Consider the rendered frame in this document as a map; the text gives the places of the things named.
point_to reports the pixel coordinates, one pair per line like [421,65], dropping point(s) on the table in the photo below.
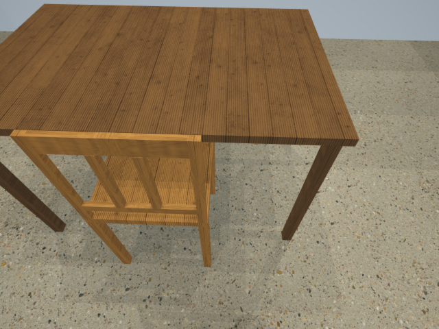
[231,75]

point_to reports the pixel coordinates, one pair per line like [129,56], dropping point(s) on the chair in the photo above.
[147,179]

